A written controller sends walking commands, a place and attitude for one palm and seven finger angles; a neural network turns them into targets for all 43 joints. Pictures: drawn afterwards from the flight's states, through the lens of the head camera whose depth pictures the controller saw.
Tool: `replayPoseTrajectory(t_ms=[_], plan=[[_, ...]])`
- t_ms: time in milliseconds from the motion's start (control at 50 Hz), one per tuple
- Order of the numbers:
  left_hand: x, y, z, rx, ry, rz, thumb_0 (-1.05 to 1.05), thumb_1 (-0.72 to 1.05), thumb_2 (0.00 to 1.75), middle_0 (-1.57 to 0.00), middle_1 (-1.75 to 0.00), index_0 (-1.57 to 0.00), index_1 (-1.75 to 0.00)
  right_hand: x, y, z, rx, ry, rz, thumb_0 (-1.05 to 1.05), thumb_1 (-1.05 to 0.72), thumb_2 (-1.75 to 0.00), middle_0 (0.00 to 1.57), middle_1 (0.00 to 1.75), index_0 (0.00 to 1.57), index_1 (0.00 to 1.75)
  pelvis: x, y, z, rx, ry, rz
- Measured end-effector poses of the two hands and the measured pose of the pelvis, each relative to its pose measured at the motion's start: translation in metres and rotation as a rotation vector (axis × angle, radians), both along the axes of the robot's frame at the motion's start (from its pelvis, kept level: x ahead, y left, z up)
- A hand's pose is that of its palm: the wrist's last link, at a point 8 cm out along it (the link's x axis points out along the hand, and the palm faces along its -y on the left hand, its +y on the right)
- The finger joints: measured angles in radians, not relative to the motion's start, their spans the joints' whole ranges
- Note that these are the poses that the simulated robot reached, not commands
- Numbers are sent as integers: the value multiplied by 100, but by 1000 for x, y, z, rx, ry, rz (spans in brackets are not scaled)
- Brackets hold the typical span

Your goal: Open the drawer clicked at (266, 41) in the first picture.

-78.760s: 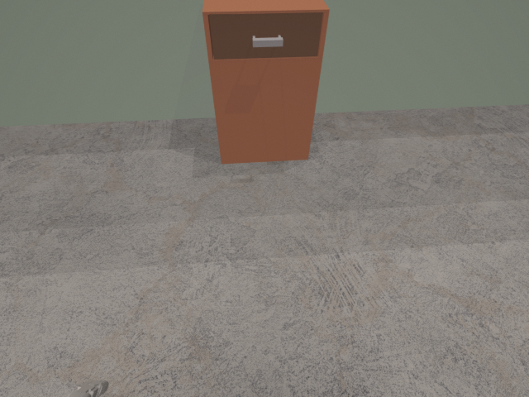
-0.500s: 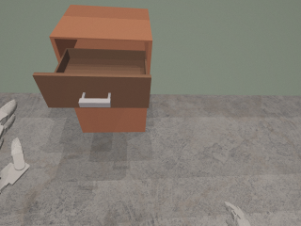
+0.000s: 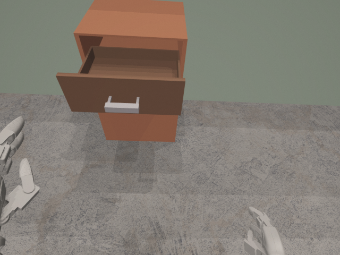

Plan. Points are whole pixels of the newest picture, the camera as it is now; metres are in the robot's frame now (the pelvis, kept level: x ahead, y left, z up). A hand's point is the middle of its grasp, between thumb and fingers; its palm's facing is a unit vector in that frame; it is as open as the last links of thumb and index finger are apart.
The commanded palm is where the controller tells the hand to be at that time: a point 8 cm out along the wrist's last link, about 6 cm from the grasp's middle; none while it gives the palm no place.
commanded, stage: let the arm hang, fingers relaxed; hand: left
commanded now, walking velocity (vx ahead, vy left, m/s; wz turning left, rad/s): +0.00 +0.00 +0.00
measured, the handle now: (123, 103) +0.63 +0.21 -0.07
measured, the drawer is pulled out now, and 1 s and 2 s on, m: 0.30 0.30 0.30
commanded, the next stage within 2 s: look to check the result in 1.14 s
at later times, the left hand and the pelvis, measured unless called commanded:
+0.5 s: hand out of the picture -0.05 +0.18 -0.18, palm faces -0.03 -0.99 -0.16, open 7.4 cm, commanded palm none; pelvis -0.02 -0.01 +0.00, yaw +1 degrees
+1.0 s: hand out of the picture +0.06 +0.22 -0.15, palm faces -0.02 -0.95 -0.32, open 7.4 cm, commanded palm none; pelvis -0.01 -0.01 +0.01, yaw +0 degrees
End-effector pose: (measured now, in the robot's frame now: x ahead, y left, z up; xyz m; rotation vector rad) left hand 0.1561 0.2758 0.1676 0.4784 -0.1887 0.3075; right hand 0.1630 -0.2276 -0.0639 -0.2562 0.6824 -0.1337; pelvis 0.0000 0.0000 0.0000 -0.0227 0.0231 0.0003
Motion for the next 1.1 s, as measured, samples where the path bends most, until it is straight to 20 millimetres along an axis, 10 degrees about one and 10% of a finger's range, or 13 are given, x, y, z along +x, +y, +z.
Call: replayPoseTrajectory(t_ms=[80, 160, 240, 340, 480, 600, 860, 1100], plan=[[8, 6, -24, 25, 84, -22, 1, 90, 90, -20, -30, -20, -31, -1, -1, -11, 23, 21, 26, 1, -90, -90, 20, 30, 21, 30, -3, 4, -2, -1, 13, 4], [15, 22, -144, -92, 582, 52, 0, 90, 90, -20, -30, -20, -30, -13, -13, -41, 36, 162, 35, 1, -90, -90, 20, 30, 21, 30, -12, 8, -8, 8, 7, 9], [-35, 6, -246, -219, 1055, 96, 0, 91, 90, -19, -30, -19, -30, -45, -28, -52, 25, 270, -21, 1, -90, -90, 20, 30, 21, 30, -18, 5, -9, 12, -20, 2], [-120, -32, -304, -364, 1409, 115, 1, 91, 90, -20, -30, -20, -30, -103, -47, -56, -24, 473, -86, 1, -90, -90, 20, 30, 21, 30, -21, 0, -4, 11, -39, 2], [-200, -51, -317, -481, 1622, 212, 1, 91, 90, -20, -30, -20, -30, -172, -54, -58, -49, 716, -149, 1, -90, -90, 20, 30, 20, 30, -21, -5, 2, 6, -52, 8], [-217, -35, -310, -456, 1651, 295, 1, 91, 90, -20, -30, -20, -30, -190, -44, -64, -13, 769, -165, 1, -90, -90, 20, 30, 20, 30, -23, -8, 3, 4, -60, 10], [-143, -7, -292, -352, 1449, 291, 0, 91, 90, -20, -30, -20, -30, -151, -23, -79, 78, 655, -127, 0, -90, -90, 20, 30, 21, 30, -19, -9, 4, 15, -63, 7], [-88, -16, -286, -334, 1353, 216, 0, 91, 90, -20, -30, -20, -30, -116, -51, -67, 25, 580, -132, 0, -90, -90, 20, 30, 21, 30, -8, -12, 6, 19, -58, 1]])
